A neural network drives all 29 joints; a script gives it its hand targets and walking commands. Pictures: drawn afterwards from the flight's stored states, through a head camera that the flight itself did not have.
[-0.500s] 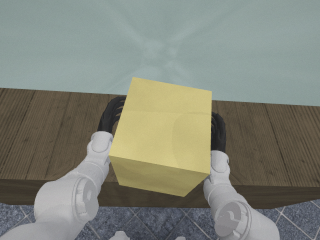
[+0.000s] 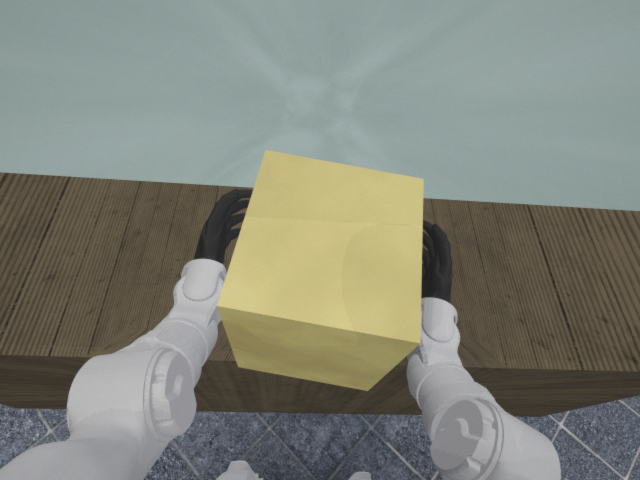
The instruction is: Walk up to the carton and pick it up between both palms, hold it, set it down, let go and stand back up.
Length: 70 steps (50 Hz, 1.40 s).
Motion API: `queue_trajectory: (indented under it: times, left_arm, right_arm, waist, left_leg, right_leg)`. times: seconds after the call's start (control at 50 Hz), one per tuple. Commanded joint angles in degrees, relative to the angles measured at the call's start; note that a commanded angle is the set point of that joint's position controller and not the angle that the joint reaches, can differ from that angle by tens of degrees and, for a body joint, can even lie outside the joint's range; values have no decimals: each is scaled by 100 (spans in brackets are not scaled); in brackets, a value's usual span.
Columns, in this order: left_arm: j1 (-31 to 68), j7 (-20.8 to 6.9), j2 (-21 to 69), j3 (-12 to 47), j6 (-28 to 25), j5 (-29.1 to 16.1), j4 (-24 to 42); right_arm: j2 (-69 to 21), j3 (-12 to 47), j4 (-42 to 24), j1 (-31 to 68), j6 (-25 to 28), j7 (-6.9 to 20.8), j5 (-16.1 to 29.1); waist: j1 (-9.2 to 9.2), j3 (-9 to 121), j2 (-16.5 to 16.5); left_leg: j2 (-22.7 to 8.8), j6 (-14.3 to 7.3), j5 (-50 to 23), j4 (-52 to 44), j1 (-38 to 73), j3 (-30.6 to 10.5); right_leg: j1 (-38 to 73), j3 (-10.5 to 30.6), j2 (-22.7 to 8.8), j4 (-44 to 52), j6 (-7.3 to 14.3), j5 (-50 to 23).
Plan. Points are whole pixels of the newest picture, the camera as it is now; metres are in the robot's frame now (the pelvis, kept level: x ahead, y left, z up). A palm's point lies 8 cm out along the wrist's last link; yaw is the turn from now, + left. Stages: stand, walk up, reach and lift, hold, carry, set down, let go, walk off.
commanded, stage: reach and lift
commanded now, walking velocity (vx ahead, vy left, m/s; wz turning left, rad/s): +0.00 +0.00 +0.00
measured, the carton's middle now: (321, 282) +0.39 -0.01 -0.04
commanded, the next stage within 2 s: none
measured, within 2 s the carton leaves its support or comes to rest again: leaves its support in 0.64 s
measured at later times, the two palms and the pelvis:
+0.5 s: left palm (210, 256) +0.40 +0.14 +0.00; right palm (432, 289) +0.37 -0.15 -0.01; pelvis +0.00 +0.00 +0.01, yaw -1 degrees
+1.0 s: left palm (209, 204) +0.42 +0.13 +0.08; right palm (459, 245) +0.39 -0.16 +0.07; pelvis +0.03 +0.00 +0.03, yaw +2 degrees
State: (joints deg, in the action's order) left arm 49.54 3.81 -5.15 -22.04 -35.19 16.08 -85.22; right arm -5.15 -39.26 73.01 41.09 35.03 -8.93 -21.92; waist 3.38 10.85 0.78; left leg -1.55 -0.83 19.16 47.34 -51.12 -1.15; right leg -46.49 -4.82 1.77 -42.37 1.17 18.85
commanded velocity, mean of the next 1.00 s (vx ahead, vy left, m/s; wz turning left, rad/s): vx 0.00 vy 0.00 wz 0.00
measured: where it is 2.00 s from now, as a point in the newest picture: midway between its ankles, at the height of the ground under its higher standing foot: outside the picture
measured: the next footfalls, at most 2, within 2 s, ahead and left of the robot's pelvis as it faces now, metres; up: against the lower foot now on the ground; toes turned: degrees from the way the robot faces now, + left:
none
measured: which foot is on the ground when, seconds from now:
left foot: down 0.00-1.00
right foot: down 0.00-1.00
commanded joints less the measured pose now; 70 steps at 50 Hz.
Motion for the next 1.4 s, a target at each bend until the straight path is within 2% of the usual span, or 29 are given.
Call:
queue_trajectory:
  times: [0.0, 0.14, 0.24, 0.36, 0.52, 0.62, 0.76, 0.9, 1.02, 1.18, 1.28, 1.38]
  left_arm:
    - [2626, -625, 3261, 937, -72, 589, -17]
    - [2835, -521, 3493, 1333, -477, 403, 296]
    - [2863, -517, 3409, 1478, -604, 311, 315]
    - [3046, -536, 3340, 1779, -658, -49, 267]
    - [3375, -550, 3557, 2370, -635, -754, 353]
    - [3528, -534, 4017, 2835, -473, -1145, 725]
    - [3188, -437, 4725, 3524, -41, -1437, 1858]
    - [2569, -424, 4798, 4006, 863, -1535, 3272]
    - [2169, -554, 4716, 3847, 1690, -1395, 3903]
    - [2646, -555, 5046, 3774, 2256, -1318, 4420]
    - [2777, -558, 5073, 3617, 2582, -1252, 4387]
    - [2823, -652, 4870, 3184, 2832, -1142, 4098]
  right_arm:
    - [-3379, 1843, 577, 2731, 191, 867, -878]
    - [-3347, 2056, 573, 2999, 658, 856, -805]
    - [-3286, 2165, 678, 3034, 756, 854, -773]
    - [-3311, 2373, 846, 3125, 679, 808, -641]
    - [-3654, 3197, 704, 3235, 243, 729, -52]
    - [-3976, 3998, 5, 3390, -113, 660, 598]
    - [-4364, 5362, -1727, 3288, -825, 552, 1539]
    - [-4203, 6389, -3346, 2621, -1967, 400, 2399]
    - [-3842, 6349, -3585, 2143, -2713, 338, 2766]
    - [-3883, 6022, -3747, 2708, -2992, 488, 2760]
    - [-3889, 5816, -3811, 3074, -3136, 582, 2634]
    - [-3869, 5381, -3550, 3285, -3286, 676, 2347]
  waist:
    - [56, 3114, 506]
    - [-61, 3717, 697]
    - [-69, 3625, 580]
    - [-28, 3642, 454]
    - [47, 3849, 466]
    - [135, 4122, 514]
    - [302, 4260, 469]
    - [434, 3319, 290]
    - [351, 2393, 313]
    - [200, 2227, 480]
    - [79, 2070, 243]
    - [-58, 1744, -42]
  left_leg:
    - [-12, 399, -2470, -165, 2536, 157]
    - [-73, 594, -3326, -74, 3023, 180]
    - [-25, 530, -2900, -293, 2871, 219]
    - [52, 465, -2403, -493, 2588, 289]
    - [191, 427, -2199, -530, 2285, 243]
    - [265, 443, -2561, -421, 2382, 67]
    - [333, 441, -3387, -412, 2884, -324]
    - [315, 492, -3954, -944, 3862, -631]
    - [209, 519, -3891, -1439, 4612, -649]
    - [142, 560, -3358, -1812, 4888, -530]
    - [176, 408, -2423, -2189, 4631, -391]
    - [199, 196, -1535, -2610, 4307, -179]
  right_leg:
    - [920, -65, -74, 385, 118, -1877]
    - [934, -160, 39, 451, 103, -2450]
    - [1101, -111, 58, 605, 54, -2248]
    - [1340, -12, 92, 738, 0, -2023]
    - [1830, 147, 121, 658, -105, -2224]
    - [2181, 235, 155, 532, -182, -2820]
    - [2753, 323, 192, 491, -359, -3927]
    - [2958, 404, 119, 1117, -437, -3991]
    - [2975, 421, 64, 1702, -245, -3248]
    - [3208, 397, 80, 2081, -85, -2642]
    - [3426, 437, 33, 2259, -103, -2181]
    - [3618, 505, -39, 2436, -111, -1485]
